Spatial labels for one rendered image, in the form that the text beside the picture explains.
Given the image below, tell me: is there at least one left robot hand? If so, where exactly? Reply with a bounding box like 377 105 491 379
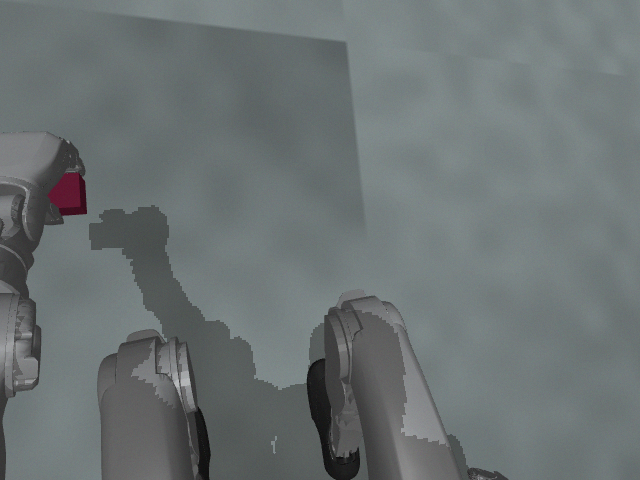
0 132 85 225

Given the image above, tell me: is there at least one left robot foot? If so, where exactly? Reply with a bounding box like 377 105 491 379
194 407 211 480

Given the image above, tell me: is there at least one right robot foot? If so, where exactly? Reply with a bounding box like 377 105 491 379
307 358 360 480

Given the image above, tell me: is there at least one left robot arm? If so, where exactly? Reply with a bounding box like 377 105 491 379
0 177 48 480

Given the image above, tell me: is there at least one small box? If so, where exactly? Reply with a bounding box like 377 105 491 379
47 173 87 216

